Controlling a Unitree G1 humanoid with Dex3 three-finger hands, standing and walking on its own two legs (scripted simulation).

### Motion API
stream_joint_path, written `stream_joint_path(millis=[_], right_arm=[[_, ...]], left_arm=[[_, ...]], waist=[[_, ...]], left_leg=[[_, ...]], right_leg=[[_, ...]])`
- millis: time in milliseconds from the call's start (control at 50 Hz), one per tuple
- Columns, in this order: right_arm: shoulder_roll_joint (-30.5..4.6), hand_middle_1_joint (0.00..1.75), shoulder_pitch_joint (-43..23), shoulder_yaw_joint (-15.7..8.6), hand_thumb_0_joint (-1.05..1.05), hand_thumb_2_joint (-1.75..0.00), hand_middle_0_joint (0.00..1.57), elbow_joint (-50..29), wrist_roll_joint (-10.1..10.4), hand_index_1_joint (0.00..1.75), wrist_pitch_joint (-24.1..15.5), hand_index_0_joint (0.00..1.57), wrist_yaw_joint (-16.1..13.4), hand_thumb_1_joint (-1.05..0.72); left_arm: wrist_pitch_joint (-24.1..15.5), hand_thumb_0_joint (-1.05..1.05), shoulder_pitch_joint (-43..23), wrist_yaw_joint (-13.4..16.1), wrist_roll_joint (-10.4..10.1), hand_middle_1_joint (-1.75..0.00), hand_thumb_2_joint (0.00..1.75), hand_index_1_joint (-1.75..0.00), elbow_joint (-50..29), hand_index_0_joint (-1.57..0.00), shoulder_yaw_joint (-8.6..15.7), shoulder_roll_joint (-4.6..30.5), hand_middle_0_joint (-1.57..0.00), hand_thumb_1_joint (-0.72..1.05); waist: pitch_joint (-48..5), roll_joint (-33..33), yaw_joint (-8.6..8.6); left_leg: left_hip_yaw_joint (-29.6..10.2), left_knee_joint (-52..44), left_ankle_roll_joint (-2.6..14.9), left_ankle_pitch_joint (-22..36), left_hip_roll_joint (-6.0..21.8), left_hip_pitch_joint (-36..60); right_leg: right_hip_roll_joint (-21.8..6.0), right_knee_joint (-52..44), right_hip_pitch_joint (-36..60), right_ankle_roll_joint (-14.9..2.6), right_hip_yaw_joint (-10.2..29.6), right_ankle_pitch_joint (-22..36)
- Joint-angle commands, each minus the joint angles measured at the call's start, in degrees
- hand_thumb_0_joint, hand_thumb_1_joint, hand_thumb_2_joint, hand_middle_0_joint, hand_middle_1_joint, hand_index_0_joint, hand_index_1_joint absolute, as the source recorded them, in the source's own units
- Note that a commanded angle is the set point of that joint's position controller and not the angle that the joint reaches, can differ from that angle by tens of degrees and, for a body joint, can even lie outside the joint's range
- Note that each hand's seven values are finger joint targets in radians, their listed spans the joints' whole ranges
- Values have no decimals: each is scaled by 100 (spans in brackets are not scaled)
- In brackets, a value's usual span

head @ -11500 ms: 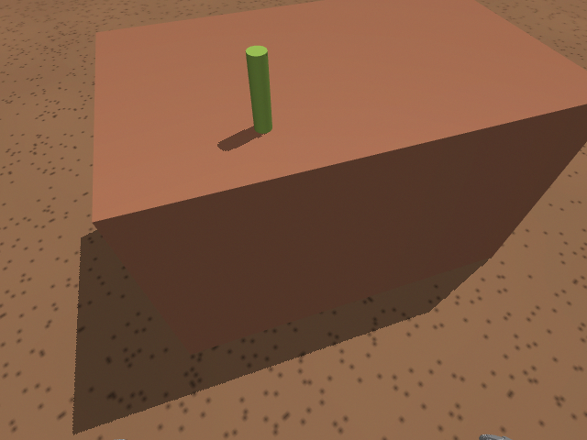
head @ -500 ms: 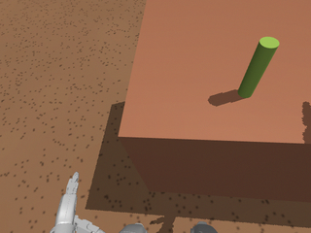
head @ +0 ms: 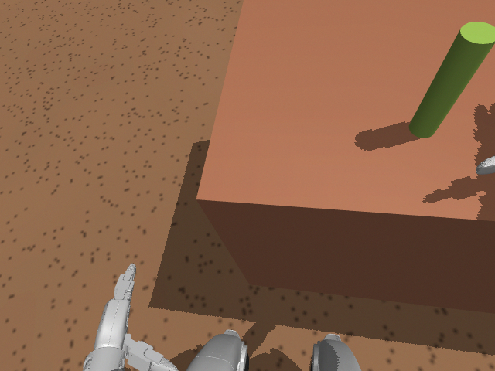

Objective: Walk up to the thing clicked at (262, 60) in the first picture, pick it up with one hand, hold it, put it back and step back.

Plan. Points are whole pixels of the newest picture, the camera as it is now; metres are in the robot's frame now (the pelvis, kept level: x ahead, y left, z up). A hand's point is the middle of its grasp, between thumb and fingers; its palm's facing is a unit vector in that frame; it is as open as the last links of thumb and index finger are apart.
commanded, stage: close in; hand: right
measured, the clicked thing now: (445, 89) +0.50 -0.22 +0.11
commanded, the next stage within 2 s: rest palm in 0.48 s
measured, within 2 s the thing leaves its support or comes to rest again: leaves its support in 1.92 s
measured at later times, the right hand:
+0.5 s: hand (452, 113) +0.48 -0.23 +0.09, palm faces +0.14 +0.99 +0.04, open 17.6 cm
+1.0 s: hand (434, 103) +0.49 -0.21 +0.09, palm faces +0.17 +0.98 +0.04, open 16.9 cm
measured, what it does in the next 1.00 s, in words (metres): stands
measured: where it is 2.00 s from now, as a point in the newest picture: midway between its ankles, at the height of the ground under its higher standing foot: outside the picture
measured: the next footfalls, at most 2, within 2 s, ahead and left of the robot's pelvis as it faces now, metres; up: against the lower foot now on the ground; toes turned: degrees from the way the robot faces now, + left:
none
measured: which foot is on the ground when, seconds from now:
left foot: down 0.00-1.00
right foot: down 0.00-1.00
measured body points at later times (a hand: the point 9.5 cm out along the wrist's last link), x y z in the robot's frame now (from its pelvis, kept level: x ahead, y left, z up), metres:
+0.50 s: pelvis -0.02 +0.00 -0.02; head +0.07 -0.02 +0.42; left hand +0.13 +0.26 -0.04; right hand +0.46 -0.28 +0.09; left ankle -0.01 +0.15 -0.69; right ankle +0.01 -0.12 -0.69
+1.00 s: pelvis -0.01 +0.01 -0.01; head +0.08 -0.01 +0.43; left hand +0.13 +0.26 -0.04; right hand +0.48 -0.26 +0.09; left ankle -0.01 +0.15 -0.69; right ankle +0.01 -0.12 -0.69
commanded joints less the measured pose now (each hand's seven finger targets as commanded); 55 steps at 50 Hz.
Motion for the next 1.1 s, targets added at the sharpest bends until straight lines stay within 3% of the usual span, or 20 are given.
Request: stream_joint_path(millis=[0, 100, 160, 220, 260, 300, 340, 360, 400, 460, 500, 560, 620, 660, 720, 820, 960, 1000, 1040, 1080], right_arm=[[-1827, 4, -2572, -266, 0, -5, 5, -1445, 31, 4, -689, 4, -435, 53], [-1929, 5, -2812, -417, 0, -4, 4, -1913, -180, 5, -732, 4, -981, 56], [-962, 5, -2076, 29, 0, -4, 4, -923, -289, 5, -615, 4, -1184, 56], [-1821, 5, -2951, -418, 0, -4, 4, -1923, -427, 5, -766, 4, -1444, 57], [-857, 5, -2498, 33, 0, -4, 4, -863, -446, 5, -655, 3, -1466, 58], [65, 5, -2465, 639, 0, -4, 4, -625, -428, 5, -656, 3, -1379, 57], [-1245, 5, -2946, -10, 0, -4, 4, -1304, -532, 5, -692, 4, -1449, 54], [-988, 5, -3169, 281, 0, -4, 4, -1597, -531, 5, -662, 3, -1419, 56], [-501, 5, -2983, 380, 0, -4, 3, -1100, -431, 5, -550, 3, -1420, 55], [-796, 5, -3228, 186, 0, -4, 4, -1485, -384, 5, -533, 3, -1515, 54], [-636, 4, -3370, 348, 0, -4, 4, -1716, -457, 4, -504, 3, -1605, 52], [-598, 4, -3155, 327, 0, -4, 5, -1381, -503, 4, -470, 4, -1774, 48], [-772, 3, -3439, 214, 0, -2, 6, -1911, -544, 3, -465, 5, -1890, 50], [-367, 3, -3156, 458, 0, -3, 6, -1546, -555, 3, -405, 6, -1915, 48], [-306, 2, -3211, 428, 0, -2, 7, -1773, -524, 2, -454, 6, -1928, 48], [-292, 4, -2821, 324, 0, 0, 20, -1394, -509, 4, -388, 18, -1919, 53], [-805, 24, -3422, 126, 0, -9, 42, -1755, -622, 24, -550, 42, -1922, 49], [-402, 30, -3569, 425, 0, -13, 48, -1687, -630, 30, -527, 48, -1874, 49], [-642, 33, -3676, 339, 0, -14, 54, -1750, -629, 33, -491, 53, -1860, 46], [-337, 36, -3606, 497, 0, -16, 59, -1334, -610, 36, -408, 58, -1819, 43]], left_arm=[[-141, 0, -74, -47, -24, -6, 4, -6, -1500, -6, 468, 941, -6, -55], [117, 0, 180, -152, -31, -6, 4, -5, -1949, -6, 812, 1169, -6, -55], [291, 0, 614, -318, -80, -6, 3, -5, -1541, -6, 522, 616, -6, -54], [285, 0, -197, -328, -87, -6, 3, -5, -2615, -6, 931, 1139, -6, -54], [344, 0, 363, -422, -73, -6, 2, -5, -2070, -7, 718, 753, -6, -53], [336, 0, 496, -517, -96, -6, 3, -5, -1806, -6, 445, 323, -5, -53], [301, 0, -3, -422, -104, -6, 3, -5, -2787, -7, 1096, 1155, -6, -53], [347, 0, 434, -438, -93, -6, 3, -5, -2506, -6, 1010, 1058, -6, -53], [378, 0, 850, -497, -104, -6, 2, -5, -2108, -6, 918, 835, -5, -52], [323, 0, 404, -495, -152, -6, 3, -5, -2623, -6, 838, 849, -5, -53], [356, 0, 410, -493, -148, -6, 3, -5, -2862, -6, 815, 883, -5, -53], [429, 0, 753, -523, -150, -6, 3, -5, -2436, -6, 760, 748, -5, -53], [420, 0, 383, -513, -145, -4, 9, -6, -2970, -3, 1068, 1050, -5, -61], [462, 0, 545, -528, -141, -4, 9, -6, -2722, -3, 883, 896, -5, -61], [456, 0, 424, -554, -174, -4, 9, -6, -2949, -3, 816, 778, -5, -61], [540, 0, 843, -611, -186, -5, 6, -6, -2528, -5, 747, 674, -5, -58], [557, 0, 735, -585, -162, -5, 5, -5, -2939, -5, 914, 847, -5, -55], [574, 0, 893, -619, -145, -5, 5, -5, -2758, -5, 759, 649, -5, -55], [562, 0, 731, -581, -160, -5, 5, -5, -2820, -4, 933, 869, -4, -55], [543, 0, 677, -574, -148, -5, 5, -5, -2644, -4, 953, 887, -4, -56]], waist=[[-3436, -1558, -181], [-3742, -1701, -206], [-2454, -1114, -44], [-2981, -1223, -103], [-1966, -999, 29], [-1784, -900, 195], [-2709, -895, 157], [-2926, -1088, 180], [-2353, -1034, 257], [-2812, -885, 197], [-2930, -943, 122], [-2442, -1083, 6], [-3214, -1122, 68], [-2667, -1099, 66], [-2916, -1020, -28], [-2379, -760, 55], [-2852, -817, 172], [-2850, -961, 248], [-2986, -1148, 235], [-2724, -1220, 295]], left_leg=[[192, -54, 292, 2444, -222, 520], [197, -80, 290, 2423, -222, 721], [182, -158, 247, 2230, -220, 544], [137, -142, 281, 1807, -195, 642], [166, -169, 286, 1375, -222, 226], [202, -113, 287, 1241, -236, -52], [171, -58, 273, 1343, -213, 150], [203, -1, 282, 1452, -223, 161], [190, -23, 263, 1335, -206, -56], [120, -59, 227, 1251, -166, 166], [191, -22, 268, 1116, -207, 157], [208, 25, 287, 1159, -210, 1], [177, 88, 274, 1644, -187, 283], [220, 37, 305, 1427, -206, 142], [228, -1, 280, 1664, -208, 385], [185, 7, 241, 1798, -193, 347], [103, 50, 204, 2046, -161, 453], [102, 65, 214, 1992, -171, 324], [141, 54, 247, 1872, -172, 250], [192, 107, 282, 1670, -191, -115]], right_leg=[[75, -24, 2650, -39, 55, 3627], [94, -92, 2686, -39, -27, 3190], [142, -173, 1744, -133, -113, 2335], [113, -246, 1790, -136, -94, 1775], [122, -311, 1374, -151, -103, 1261], [99, -307, 1290, -176, -77, 1139], [91, -213, 1642, -181, -36, 1268], [93, -228, 1871, -161, -32, 1366], [115, -173, 1615, -173, -58, 1173], [133, -78, 1506, -218, -68, 1026], [138, -207, 1702, -175, -52, 959], [155, -224, 1530, -141, -82, 1059], [142, -104, 1901, -151, -86, 1555], [139, -195, 1723, -132, -92, 1352], [128, -188, 1876, -138, -100, 1643], [141, -179, 1478, -172, -139, 1643], [158, 6, 1652, -226, -158, 1749], [165, 20, 1711, -219, -151, 1719], [141, -27, 1876, -177, -112, 1719], [110, -79, 1869, -129, -63, 1720]])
